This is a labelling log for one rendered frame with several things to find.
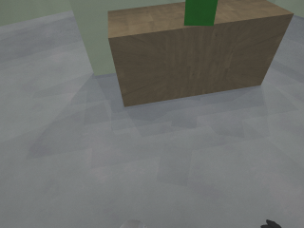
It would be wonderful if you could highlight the carton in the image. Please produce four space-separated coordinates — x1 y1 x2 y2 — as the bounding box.
184 0 218 27

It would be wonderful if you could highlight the pedestal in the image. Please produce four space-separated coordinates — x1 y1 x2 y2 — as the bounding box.
107 0 294 107

